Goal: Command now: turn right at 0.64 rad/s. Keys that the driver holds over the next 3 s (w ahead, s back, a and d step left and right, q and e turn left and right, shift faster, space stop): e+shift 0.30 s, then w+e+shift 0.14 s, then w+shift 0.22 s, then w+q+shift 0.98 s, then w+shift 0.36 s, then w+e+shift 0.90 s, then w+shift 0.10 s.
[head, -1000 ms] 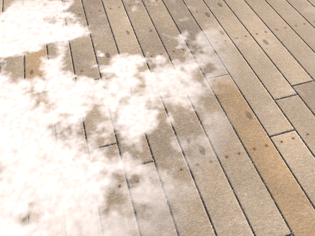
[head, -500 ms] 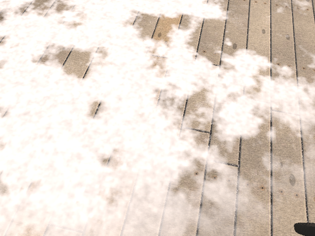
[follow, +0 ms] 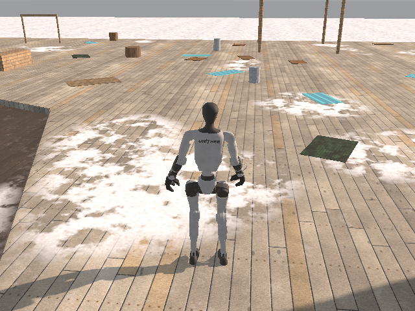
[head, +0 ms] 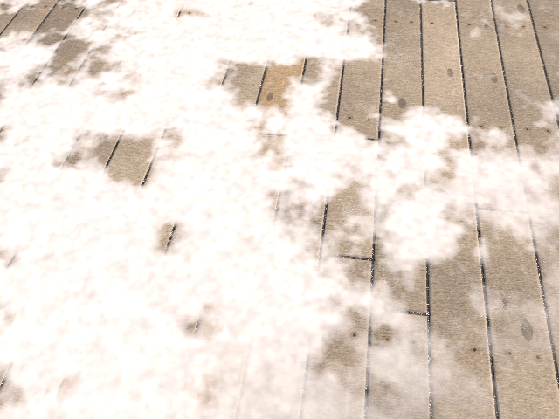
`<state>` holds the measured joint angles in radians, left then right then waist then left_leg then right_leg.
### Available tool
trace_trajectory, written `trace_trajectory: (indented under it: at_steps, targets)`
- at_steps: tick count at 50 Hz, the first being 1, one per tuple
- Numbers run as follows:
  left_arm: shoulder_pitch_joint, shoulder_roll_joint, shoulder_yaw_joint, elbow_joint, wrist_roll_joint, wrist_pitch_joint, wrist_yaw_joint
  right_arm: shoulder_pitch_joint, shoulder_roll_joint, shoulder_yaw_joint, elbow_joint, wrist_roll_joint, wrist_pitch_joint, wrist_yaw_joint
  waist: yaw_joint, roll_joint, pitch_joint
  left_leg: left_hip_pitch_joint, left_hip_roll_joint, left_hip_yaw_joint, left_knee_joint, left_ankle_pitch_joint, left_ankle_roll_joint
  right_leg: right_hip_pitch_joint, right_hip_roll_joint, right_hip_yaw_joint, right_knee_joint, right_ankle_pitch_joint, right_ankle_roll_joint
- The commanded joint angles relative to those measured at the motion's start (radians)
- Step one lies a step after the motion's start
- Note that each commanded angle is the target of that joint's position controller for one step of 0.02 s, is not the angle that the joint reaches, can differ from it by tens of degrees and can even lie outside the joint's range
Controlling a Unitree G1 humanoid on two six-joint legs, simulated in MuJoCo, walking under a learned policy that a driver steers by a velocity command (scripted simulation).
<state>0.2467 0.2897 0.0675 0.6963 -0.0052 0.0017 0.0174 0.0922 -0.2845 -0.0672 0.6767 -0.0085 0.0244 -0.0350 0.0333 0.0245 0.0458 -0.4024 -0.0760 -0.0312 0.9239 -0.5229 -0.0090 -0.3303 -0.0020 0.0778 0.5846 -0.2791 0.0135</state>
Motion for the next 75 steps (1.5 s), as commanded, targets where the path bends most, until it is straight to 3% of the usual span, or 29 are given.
trace_trajectory:
  at_steps: [1, 8, 9, 10, 11, 12, 14, 20, 26, 27, 31, 34, 36, 37, 38, 39, 40, 42, 44, 51, 57, 60, 61, 62, 63, 64, 66, 70, 75]
  targets:
    - [-0.070, 0.187, 0.060, -0.091, -0.025, -0.017, 0.017, -0.031, -0.072, -0.028, -0.098, 0.008, -0.023, 0.002, -0.044, -0.149, -0.119, -0.192, 0.027, -0.082, 0.036, -0.012, -0.016, 0.236, -0.219, 0.353, -0.209, 0.432, -0.216]
    - [-0.140, 0.190, 0.079, -0.143, -0.044, 0.048, 0.028, 0.104, -0.075, -0.041, -0.046, 0.026, -0.047, 0.039, -0.080, -0.205, -0.185, 0.202, -0.023, -0.020, -0.531, 0.301, -0.034, 0.084, -0.106, 0.390, -0.157, 0.259, -0.136]
    - [-0.117, 0.156, 0.070, -0.144, -0.042, 0.048, 0.028, 0.141, -0.117, -0.058, -0.033, 0.021, -0.043, 0.032, -0.077, -0.152, -0.187, 0.335, 0.064, -0.070, -0.593, 0.354, -0.004, -0.034, -0.054, 0.358, -0.095, 0.072, -0.087]
    - [-0.046, 0.070, 0.049, -0.143, -0.025, 0.047, 0.021, 0.127, -0.210, -0.076, -0.053, -0.002, -0.031, 0.020, -0.027, 0.140, -0.182, 0.439, 0.332, -0.366, -0.648, 0.342, 0.113, -0.246, 0.091, 0.182, 0.169, -0.260, -0.018]
    - [-0.025, 0.137, 0.068, -0.156, -0.015, 0.031, 0.020, 0.074, -0.215, -0.071, -0.075, -0.051, -0.036, 0.028, -0.006, 0.229, -0.126, 0.291, 0.491, -0.554, -0.693, 0.369, 0.236, -0.335, 0.072, 0.136, 0.372, -0.348, 0.016]
    - [-0.023, 0.208, 0.088, -0.140, -0.015, 0.027, 0.016, 0.008, -0.165, -0.057, -0.102, -0.049, -0.046, 0.023, 0.015, 0.152, -0.079, 0.234, 0.476, -0.478, -0.699, 0.363, 0.256, -0.321, 0.006, 0.114, 0.504, -0.278, 0.032]
    - [0.000, 0.207, 0.096, -0.095, -0.015, 0.042, 0.018, -0.072, -0.103, -0.039, -0.117, -0.018, -0.051, 0.003, 0.026, 0.071, -0.041, 0.220, 0.335, -0.250, -0.672, 0.336, 0.186, -0.334, -0.022, 0.070, 0.601, -0.131, 0.060]
    - [-0.136, 0.147, 0.058, -0.176, -0.032, 0.024, -0.016, 0.166, -0.158, -0.050, -0.064, 0.004, -0.073, -0.015, -0.114, 0.096, -0.066, 0.463, 0.378, -0.190, -0.783, -0.056, 0.178, -0.564, -0.108, -0.025, 0.615, 0.007, 0.081]
    - [-0.142, 0.082, 0.032, -0.182, -0.032, -0.013, -0.027, 0.243, -0.161, -0.053, -0.013, -0.001, -0.110, 0.013, -0.111, 0.062, 0.008, 0.474, 0.412, -0.092, -0.842, -0.011, 0.186, -0.584, -0.118, 0.008, 0.493, 0.082, 0.050]
    - [-0.176, 0.088, 0.030, -0.165, 0.090, 0.025, -0.074, 0.306, -0.143, -0.040, 0.020, -0.045, -0.106, 0.034, -0.126, -0.006, 0.023, 0.427, 0.402, -0.020, -0.846, -0.029, 0.159, -0.536, -0.053, -0.031, 0.458, 0.074, 0.026]
    - [-0.241, 0.067, 0.015, -0.181, 0.046, 0.019, -0.127, 0.304, -0.149, -0.035, 0.052, -0.040, -0.115, 0.040, -0.114, 0.124, 0.077, 0.326, 0.404, 0.092, -0.881, -0.001, 0.126, -0.401, -0.066, -0.078, 0.256, 0.106, -0.029]
    - [-0.294, 0.070, 0.003, -0.192, 0.054, -0.001, -0.128, 0.344, -0.168, -0.033, 0.097, -0.030, -0.099, 0.030, -0.117, 0.112, 0.093, 0.308, 0.416, 0.149, -0.881, 0.104, 0.135, -0.240, -0.052, -0.136, 0.085, -0.009, -0.080]
    - [-0.186, 0.075, 0.004, -0.159, 0.061, -0.015, -0.108, 0.353, -0.193, -0.032, 0.140, -0.013, -0.083, 0.033, -0.043, 0.112, 0.066, 0.292, 0.412, 0.148, -0.752, 0.502, 0.166, -0.038, 0.004, -0.205, -0.003, -0.078, -0.126]
    - [0.028, 0.088, 0.018, -0.086, 0.064, -0.028, -0.090, 0.318, -0.191, -0.027, 0.147, -0.002, -0.082, 0.039, 0.083, 0.040, -0.025, 0.209, 0.355, 0.217, -0.488, 0.779, 0.159, 0.236, 0.044, -0.208, -0.080, 0.000, -0.143]
    - [0.284, 0.157, 0.045, -0.007, 0.081, -0.037, -0.065, 0.293, -0.155, -0.010, 0.122, -0.001, -0.090, 0.052, 0.204, -0.093, -0.215, -0.022, 0.265, 0.223, -0.125, 0.647, 0.145, 0.620, -0.047, -0.070, -0.076, -0.135, -0.142]
    - [0.356, 0.320, 0.068, -0.013, 0.084, -0.050, -0.038, 0.245, -0.003, 0.025, 0.031, 0.002, -0.102, 0.072, 0.196, -0.413, -0.298, -0.378, 0.089, 0.121, 0.260, -0.060, 0.112, 0.790, -0.388, 0.437, -0.274, -0.611, -0.154]
    - [0.279, 0.296, 0.061, -0.044, 0.076, -0.056, -0.016, 0.152, -0.084, 0.000, 0.017, 0.012, -0.101, 0.059, 0.205, -0.211, -0.247, -0.461, 0.042, -0.109, 0.397, 0.060, 0.129, 0.624, -0.426, 0.581, -0.380, -0.581, -0.119]
    - [0.139, 0.151, 0.016, -0.016, 0.058, -0.057, -0.019, 0.223, -0.089, -0.007, 0.056, 0.016, -0.097, 0.066, 0.049, -0.104, -0.074, -0.408, 0.155, -0.076, 0.356, 0.254, 0.120, 0.410, -0.352, 0.270, -0.352, -0.290, -0.082]
    - [0.055, 0.084, -0.007, -0.017, 0.034, -0.070, -0.017, 0.301, -0.059, -0.004, 0.114, -0.013, -0.064, 0.083, -0.025, -0.171, -0.045, -0.325, 0.198, -0.032, 0.325, 0.318, 0.081, 0.294, -0.277, 0.096, -0.405, -0.166, -0.048]
    - [0.161, 0.017, -0.019, 0.098, 0.034, -0.121, -0.026, 0.075, -0.018, 0.012, 0.066, 0.003, -0.028, 0.116, -0.036, -0.094, 0.124, -0.449, 0.168, 0.061, 0.246, 0.551, 0.096, 0.273, -0.194, -0.269, -0.482, 0.391, 0.002]
    - [0.189, 0.120, -0.013, 0.150, 0.032, -0.105, 0.023, -0.035, -0.030, 0.038, -0.004, -0.001, -0.025, 0.121, -0.091, -0.109, 0.086, -0.190, 0.044, 0.279, -0.112, 0.523, 0.192, 0.411, -0.205, -0.413, -0.346, 1.330, 0.029]
    - [0.055, 0.213, 0.018, 0.106, 0.055, -0.062, 0.047, 0.401, -0.153, -0.011, 0.116, 0.002, -0.014, 0.098, -0.320, -0.160, -0.147, 0.257, -0.022, 0.219, -0.139, 0.372, 0.260, 0.393, -0.263, -0.357, 0.170, 1.553, -0.003]
    - [-0.041, 0.239, 0.033, 0.079, 0.030, -0.055, 0.041, 0.598, -0.214, -0.057, 0.167, 0.032, -0.011, 0.081, -0.443, -0.059, -0.251, 0.562, -0.009, 0.107, -0.306, 0.386, 0.309, 0.219, -0.172, -0.344, 0.619, 1.286, -0.017]
    - [-0.036, 0.063, -0.017, 0.060, 0.043, -0.068, -0.011, 0.442, -0.219, -0.057, 0.171, 0.031, -0.019, 0.056, -0.256, 0.159, -0.066, 0.549, 0.056, -0.045, -0.315, 0.301, 0.330, -0.146, 0.013, -0.296, 0.936, -0.045, -0.029]
    - [0.038, 0.013, -0.035, -0.047, 0.037, -0.090, -0.007, 0.338, -0.319, -0.071, 0.121, -0.006, -0.013, 0.060, -0.123, 0.217, -0.181, 0.724, 0.234, -0.548, -0.371, 0.384, 0.536, -0.456, 0.090, -0.109, 1.206, -0.232, 0.022]
    - [-0.014, 0.052, -0.044, -0.085, 0.047, -0.124, -0.012, 0.343, -0.287, -0.073, 0.102, -0.012, -0.015, 0.048, -0.147, 0.077, -0.205, 0.694, 0.324, -0.780, -0.630, 0.070, 0.545, -0.560, 0.040, 0.033, 1.124, -0.173, 0.005]
    - [-0.052, 0.096, -0.041, -0.068, 0.057, -0.133, -0.015, 0.296, -0.180, -0.048, 0.120, -0.021, -0.032, 0.036, -0.055, -0.132, 0.004, 0.409, 0.283, -0.679, -0.747, -0.031, 0.426, -0.498, -0.055, 0.028, 0.897, -0.084, -0.005]
    - [-0.086, 0.064, -0.065, -0.082, 0.092, -0.058, -0.024, 0.238, -0.171, -0.030, 0.099, 0.002, -0.097, 0.034, 0.017, -0.121, 0.071, 0.028, 0.115, -0.426, -0.780, 0.198, 0.378, -0.295, -0.131, -0.019, 0.606, -0.032, 0.064]
    - [-0.347, 0.022, -0.090, -0.182, 0.043, -0.063, -0.040, 0.340, -0.183, -0.046, 0.118, 0.014, -0.107, 0.048, -0.121, -0.032, 0.062, 0.085, 0.042, -0.335, -0.740, 0.583, 0.283, -0.188, -0.071, -0.088, 0.120, 0.345, 0.059]
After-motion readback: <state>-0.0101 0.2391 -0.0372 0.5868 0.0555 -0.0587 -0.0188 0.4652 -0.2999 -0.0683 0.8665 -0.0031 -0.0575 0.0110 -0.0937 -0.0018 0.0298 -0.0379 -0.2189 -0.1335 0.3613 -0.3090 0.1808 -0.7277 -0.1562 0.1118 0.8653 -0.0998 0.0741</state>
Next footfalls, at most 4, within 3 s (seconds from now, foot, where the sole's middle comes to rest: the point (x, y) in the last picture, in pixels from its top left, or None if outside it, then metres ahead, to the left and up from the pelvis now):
0.18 left None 0.06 0.12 -0.77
0.76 right None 0.12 -0.25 -0.77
1.22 left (449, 379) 0.55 -0.31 -0.77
1.64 right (489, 232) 0.98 -0.49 -0.77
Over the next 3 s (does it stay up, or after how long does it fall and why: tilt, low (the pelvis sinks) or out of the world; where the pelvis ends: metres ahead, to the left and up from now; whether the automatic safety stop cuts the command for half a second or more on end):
stays up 1.95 -0.11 -0.02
